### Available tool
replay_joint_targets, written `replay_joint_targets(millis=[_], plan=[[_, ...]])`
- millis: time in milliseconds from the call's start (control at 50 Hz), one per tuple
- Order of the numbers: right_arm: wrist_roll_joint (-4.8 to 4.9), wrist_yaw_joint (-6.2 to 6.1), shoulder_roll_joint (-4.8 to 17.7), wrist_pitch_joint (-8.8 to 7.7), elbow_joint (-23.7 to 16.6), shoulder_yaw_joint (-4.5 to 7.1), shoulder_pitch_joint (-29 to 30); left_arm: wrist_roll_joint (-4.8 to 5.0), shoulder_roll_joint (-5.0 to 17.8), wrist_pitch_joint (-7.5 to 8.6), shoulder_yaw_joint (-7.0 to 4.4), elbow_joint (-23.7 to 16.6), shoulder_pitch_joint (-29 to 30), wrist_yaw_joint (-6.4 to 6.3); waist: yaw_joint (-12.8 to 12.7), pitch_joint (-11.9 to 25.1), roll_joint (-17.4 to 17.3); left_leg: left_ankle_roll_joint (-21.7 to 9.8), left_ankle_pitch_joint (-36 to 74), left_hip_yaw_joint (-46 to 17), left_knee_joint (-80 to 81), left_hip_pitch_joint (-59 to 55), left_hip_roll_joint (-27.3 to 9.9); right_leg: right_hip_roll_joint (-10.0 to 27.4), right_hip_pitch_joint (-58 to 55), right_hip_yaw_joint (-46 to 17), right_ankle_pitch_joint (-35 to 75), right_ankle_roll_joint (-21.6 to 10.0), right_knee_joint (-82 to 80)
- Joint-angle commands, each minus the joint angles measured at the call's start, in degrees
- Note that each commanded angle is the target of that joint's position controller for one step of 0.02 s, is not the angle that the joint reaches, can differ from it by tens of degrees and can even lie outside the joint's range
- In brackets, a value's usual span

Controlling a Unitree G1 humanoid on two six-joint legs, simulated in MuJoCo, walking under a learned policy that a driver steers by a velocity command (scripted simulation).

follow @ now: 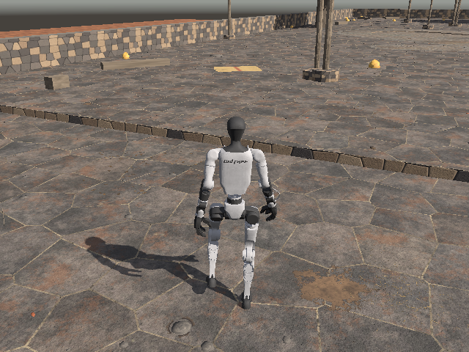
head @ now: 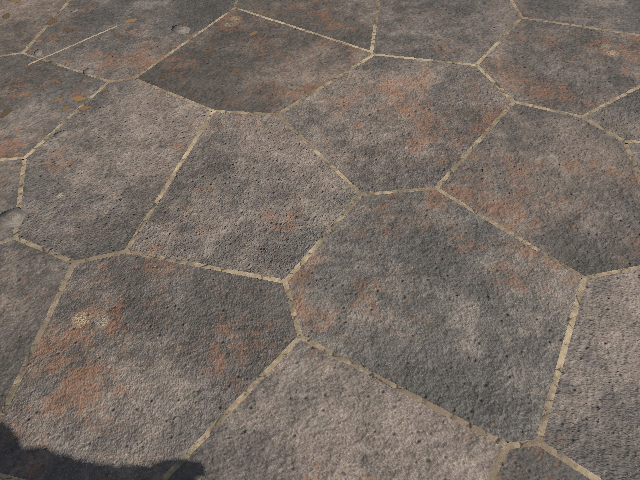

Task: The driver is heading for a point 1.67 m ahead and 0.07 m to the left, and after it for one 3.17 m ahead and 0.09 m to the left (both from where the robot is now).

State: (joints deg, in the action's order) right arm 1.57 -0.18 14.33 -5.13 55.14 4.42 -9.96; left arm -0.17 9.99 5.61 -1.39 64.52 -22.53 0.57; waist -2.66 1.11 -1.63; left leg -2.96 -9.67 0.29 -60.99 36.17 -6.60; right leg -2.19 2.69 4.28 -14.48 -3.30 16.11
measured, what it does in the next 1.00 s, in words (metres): walks ahead: left foot, then right foot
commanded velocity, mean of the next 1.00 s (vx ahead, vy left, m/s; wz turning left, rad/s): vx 0.49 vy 0.00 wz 0.00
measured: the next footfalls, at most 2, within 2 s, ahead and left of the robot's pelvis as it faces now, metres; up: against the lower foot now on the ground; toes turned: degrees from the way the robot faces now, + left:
left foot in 0.26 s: +0.35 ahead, +0.15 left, +0.00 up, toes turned +3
right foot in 0.84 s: +0.67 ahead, -0.09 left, +0.00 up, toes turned -3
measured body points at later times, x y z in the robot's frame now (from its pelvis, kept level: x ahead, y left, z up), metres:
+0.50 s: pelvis +0.29 +0.07 +0.00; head +0.30 +0.08 +0.45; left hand +0.39 +0.34 -0.13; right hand +0.32 -0.19 -0.14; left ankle +0.31 +0.15 -0.75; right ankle +0.32 -0.09 -0.66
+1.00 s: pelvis +0.58 +0.00 -0.01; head +0.61 -0.01 +0.44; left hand +0.66 +0.26 -0.13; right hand +0.64 -0.27 -0.15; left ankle +0.52 +0.16 -0.65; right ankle +0.63 -0.08 -0.75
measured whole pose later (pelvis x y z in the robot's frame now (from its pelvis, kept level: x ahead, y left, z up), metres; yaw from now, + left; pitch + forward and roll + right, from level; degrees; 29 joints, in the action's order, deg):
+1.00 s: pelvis +0.58 +0.00 -0.01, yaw +0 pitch +1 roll +0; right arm 1.5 -0.4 15.1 -5.4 55.8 3.6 -14.4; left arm -0.3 13.6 5.7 -3.5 54.8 -11.4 1.8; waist -0.6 -1.5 -1.9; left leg -3.1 -18.6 -1.3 -67.7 27.9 -4.6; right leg -1.9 17.4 4.2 -8.2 -3.8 24.0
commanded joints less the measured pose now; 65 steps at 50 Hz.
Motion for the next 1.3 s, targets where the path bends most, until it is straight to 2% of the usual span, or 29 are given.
replay_joint_targets(millis=[20, 120, 180, 220, 260, 280, 300, 320, 340, 360, 380, 420, 480, 560, 640, 720, 780, 820, 840, 860, 880, 900, 920, 940, 980, 1020, 1060, 1180, 1300], plan=[[-0.46, 0.32, 0.7, 0.07, -4.4, -0.18, 5.5, -0.17, 9.5, 0.20, -1.21, -2.8, -0.3, -1.26, 0.9, -7.4, 4.1, 1.7, 6.5, -0.4, 10.7, 8.3, -1.2, 14.4, 1.4, -10.3, 16.2, -7.8, -9.8], [0.08, 1.78, 0.8, -0.31, -7.7, -1.15, 15.7, 0.68, 10.4, -0.16, -1.81, -2.7, -4.4, -1.73, -1.5, -9.5, 5.0, 1.3, 13.1, 2.0, 25.0, 3.8, 1.8, 14.8, -0.2, -6.7, 15.3, -7.3, -11.0], [0.25, 2.85, 1.9, -0.77, -9.3, -1.16, 17.8, 1.08, 10.7, -0.73, -2.38, -2.3, -5.1, -1.81, -0.5, -9.5, 5.5, -0.9, 10.4, 1.6, 29.1, 3.1, 2.5, 17.1, -6.4, -5.8, 20.7, -6.4, -7.8], [0.20, 3.09, 4.4, -1.01, -8.9, -0.11, 13.6, 0.89, 12.2, -1.18, -2.99, -3.0, -3.5, -1.82, 2.8, -5.3, 7.6, -2.8, 6.8, 3.2, 29.8, -5.1, 5.2, 17.6, -9.2, -4.9, 37.6, -5.1, -1.4], [0.28, 2.54, 9.0, -0.74, -4.0, 2.44, -3.5, 0.41, 12.0, -1.98, -2.82, -3.8, -1.6, -1.75, 11.5, 5.1, 8.5, -5.8, 5.7, 4.6, 29.3, -28.2, 8.0, 13.8, -3.7, -1.7, 49.1, -2.4, 19.1], [-0.50, 1.83, 13.7, -0.44, -1.9, 3.59, -13.5, -0.58, 9.4, -1.92, -1.77, -5.3, -2.6, -1.56, 13.4, 13.5, 0.5, -9.4, 2.7, -10.5, 28.3, -46.8, -4.1, 9.8, 11.1, 0.0, 28.6, -0.7, 39.0], [-1.29, 2.42, 15.4, -0.48, -0.7, 3.43, -15.9, 0.48, 0.3, -0.42, 0.51, -5.1, -10.5, -0.66, 7.8, 23.1, -15.1, -18.5, -12.9, -41.5, 39.6, -61.7, -16.5, -1.6, 30.0, -6.1, -16.1, 1.9, 57.8], [-0.93, 2.51, 10.1, -0.77, -0.9, 1.97, -13.5, 2.28, 6.6, 1.28, -0.95, -5.6, -4.2, -0.39, 9.7, 18.6, -9.5, -15.3, -16.7, -43.8, 45.2, -58.2, -14.3, 0.8, 36.1, -12.9, -17.1, 0.4, 64.3], [-0.65, 2.32, 7.7, -1.15, -1.8, 1.24, -7.9, 3.42, 9.6, 2.11, -1.76, -8.0, 2.0, -0.39, 8.5, 9.6, -7.2, -12.7, -12.2, -34.2, 45.6, -49.9, -12.9, 3.7, 40.0, -10.8, -12.4, -0.5, 65.0], [-0.97, 2.37, 6.2, -1.55, -3.0, 0.56, -2.5, 3.02, 10.2, 2.38, -1.89, -8.8, 4.9, -0.97, 6.4, 5.7, -0.6, -11.5, -4.1, -26.7, 46.9, -40.1, -11.3, 7.0, 37.1, -9.6, -6.5, -0.8, 62.1], [-1.72, 2.60, 4.6, -1.90, -3.2, 0.14, 0.3, 2.02, 10.0, 1.97, -2.53, -8.8, 5.8, -1.46, 4.3, 3.0, 0.9, -10.8, 1.6, -21.0, 48.1, -32.2, -9.5, 9.1, 33.9, -9.1, -3.2, -0.8, 58.8], [-2.29, 2.85, 2.7, -2.13, -2.2, -0.49, 0.7, 1.65, 7.7, 0.25, -2.69, -8.3, 2.7, -1.61, 1.3, 2.0, -1.4, -10.6, 3.4, -15.3, 51.1, -25.7, -6.8, 11.2, 28.7, -9.5, -1.2, -1.1, 54.7], [-1.95, 1.74, 5.2, -2.11, -0.9, -0.16, -2.4, 1.30, 7.4, -1.08, -2.91, -10.0, 6.4, -1.87, 0.9, -1.9, -1.3, -11.5, 4.3, -11.1, 54.8, -22.5, -6.3, 12.4, 32.4, -8.3, 2.0, 0.4, 47.6], [-1.71, 0.16, 6.7, -1.44, -0.1, 0.06, -6.9, 0.44, 7.8, -0.89, -3.16, -13.0, 15.1, -1.52, 3.0, -3.8, -0.5, -10.3, 7.4, -7.6, 55.8, -26.3, -5.3, 12.0, 38.9, -7.4, 14.5, 2.6, 33.8], [-1.03, -0.25, 7.2, -1.06, 0.9, 0.08, -11.1, 0.90, 6.5, -0.34, -2.44, -15.1, 23.2, -0.60, 5.8, -5.0, -1.0, -8.5, 8.4, -3.5, 55.5, -28.9, -3.7, 9.0, 36.0, -4.3, 22.0, 2.7, 21.3], [-0.75, -0.34, 7.7, 0.01, 2.7, 0.45, -14.9, 1.42, 6.7, 0.11, -1.89, -17.5, 28.9, 0.79, 7.4, -6.6, -1.4, -8.3, 10.1, -3.4, 52.1, -37.1, -6.7, 7.7, 37.9, -4.0, 18.3, 1.7, 15.5], [-0.59, -0.64, 8.9, 0.88, 2.8, 1.08, -14.0, 1.63, 8.7, 0.69, -2.38, -18.2, 27.3, 1.69, 5.0, -5.1, -3.0, -6.9, 19.4, -3.8, 47.3, -41.6, -8.9, 6.2, 33.5, -3.4, 11.9, -0.5, 12.8], [-0.55, -0.68, 8.9, 1.43, 2.0, 1.01, -11.2, 1.37, 12.3, 0.89, -4.37, -14.8, 15.2, 1.51, -1.7, 2.2, -3.8, -4.8, 37.4, -0.8, 33.7, -40.0, -5.9, 2.2, 16.2, -0.2, 10.9, -3.1, 11.4], [-1.10, -0.66, 7.1, 1.45, 0.9, 0.16, -11.0, 0.83, 16.0, 0.83, -5.80, -11.8, 4.0, 1.04, -5.8, 10.1, -1.4, -2.8, 30.8, 1.4, 18.8, -30.3, -2.8, 7.3, -1.6, -5.8, 12.1, -6.0, 14.0], [-1.50, 0.06, 0.4, 0.31, 0.1, -1.83, -17.8, 0.00, 21.9, 0.42, -7.28, -10.2, -3.9, 0.78, -3.8, 19.3, 12.5, 1.7, 4.5, 3.1, -5.0, -5.9, 7.0, 22.6, -25.3, -32.5, 3.5, -15.5, 10.9], [-0.64, 0.40, 1.7, -1.31, 0.8, -1.74, -16.4, 0.33, 17.7, 0.25, -5.75, -10.0, -4.1, 0.91, -4.2, 22.9, 14.9, 1.3, -22.4, -5.8, -14.4, 2.6, 9.7, 25.4, -27.9, -47.3, -1.1, -16.9, 1.7], [1.00, 0.61, 6.6, -2.27, -0.8, -0.40, -11.0, 0.84, 14.3, 0.38, -4.69, -10.8, 1.2, 0.85, -3.7, 14.1, 12.1, -0.1, -20.1, -7.0, -18.1, 8.3, 5.9, 23.2, -21.3, -38.8, -2.4, -13.4, 1.2], [1.27, 0.35, 7.3, -2.58, -1.9, -0.34, -7.0, 0.74, 12.0, 0.42, -3.94, -12.4, 6.6, 0.77, -2.1, 8.4, 8.0, -0.7, -14.6, -5.1, -16.2, 7.9, 2.5, 21.1, -12.1, -30.3, 1.4, -11.4, 0.2], [0.51, -0.12, 6.9, -2.30, -2.1, 0.01, -5.1, 0.24, 10.1, 0.53, -3.30, -12.8, 10.3, 1.00, -0.3, 4.1, 4.7, -0.6, -10.3, -4.0, -12.2, 5.4, 0.3, 18.9, -3.1, -24.5, 5.8, -10.4, -1.9], [-0.24, -0.54, 4.9, -0.56, -1.6, 0.37, -7.2, -0.55, 8.1, 0.87, -2.65, -12.5, 12.3, 1.39, 3.1, 1.6, 6.4, -0.6, -6.1, -4.4, -7.1, -1.3, -2.1, 15.7, 6.0, -18.2, 8.5, -9.2, -5.5], [-0.45, -0.70, 3.2, 0.51, -1.6, 0.26, -7.6, -0.26, 9.5, 1.12, -2.96, -11.4, 10.5, 1.09, 4.0, 0.1, 6.1, 0.2, -4.2, -3.7, -3.6, -1.6, -2.7, 15.1, 8.8, -15.1, 11.6, -10.1, -7.8], [-0.94, -0.84, 3.8, 0.82, -3.2, 0.49, -3.6, -0.25, 11.3, 1.17, -3.36, -10.7, 8.4, 0.29, 3.5, -1.6, 4.9, 1.4, 0.8, -3.5, 2.1, 2.5, -3.0, 15.2, 8.1, -13.3, 14.5, -10.5, -9.2], [-0.88, 0.20, 2.2, 0.23, -6.6, -0.16, 8.3, 0.56, 12.0, 0.44, -3.31, -9.3, 3.1, -1.01, 0.2, -4.0, 4.9, 2.4, 16.0, -0.8, 22.2, 2.7, -0.4, 12.8, 4.6, -7.4, 15.4, -7.9, -10.2], [-0.27, 2.18, 3.0, -0.57, -9.9, -0.74, 15.6, 1.15, 12.9, -1.07, -3.99, -6.8, -1.6, -1.41, -1.3, -6.4, 5.3, 0.3, 10.5, -0.4, 30.5, 4.1, 1.5, 17.2, -6.2, -7.7, 18.2, -7.3, -5.4]])
Keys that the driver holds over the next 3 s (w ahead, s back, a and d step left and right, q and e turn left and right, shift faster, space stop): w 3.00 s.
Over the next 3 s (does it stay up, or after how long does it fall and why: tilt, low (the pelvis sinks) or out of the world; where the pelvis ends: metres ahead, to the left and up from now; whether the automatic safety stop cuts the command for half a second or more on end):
stays up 1.71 0.04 -0.01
